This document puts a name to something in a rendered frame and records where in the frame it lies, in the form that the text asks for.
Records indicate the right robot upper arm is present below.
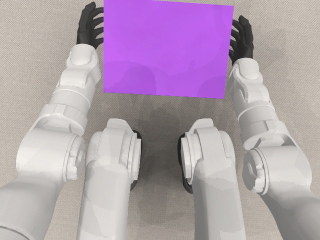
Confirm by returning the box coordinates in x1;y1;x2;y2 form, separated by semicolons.
242;145;320;240

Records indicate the right robot forearm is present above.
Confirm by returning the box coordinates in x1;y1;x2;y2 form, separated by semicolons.
226;58;312;186

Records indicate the robot right thigh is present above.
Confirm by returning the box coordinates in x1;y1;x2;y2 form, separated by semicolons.
180;126;247;240

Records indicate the left robot upper arm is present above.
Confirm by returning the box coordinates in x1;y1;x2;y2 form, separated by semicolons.
0;127;85;240

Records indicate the robot right hand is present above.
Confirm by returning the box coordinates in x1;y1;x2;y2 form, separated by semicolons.
228;15;254;66

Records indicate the robot right foot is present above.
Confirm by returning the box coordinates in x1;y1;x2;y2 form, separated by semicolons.
177;133;193;194

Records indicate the robot left hand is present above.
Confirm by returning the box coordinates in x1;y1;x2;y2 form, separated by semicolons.
76;1;104;50

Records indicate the carton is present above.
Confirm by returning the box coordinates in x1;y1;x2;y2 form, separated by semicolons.
103;0;234;99

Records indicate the left robot forearm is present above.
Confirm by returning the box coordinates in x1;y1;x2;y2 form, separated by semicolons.
15;43;102;172

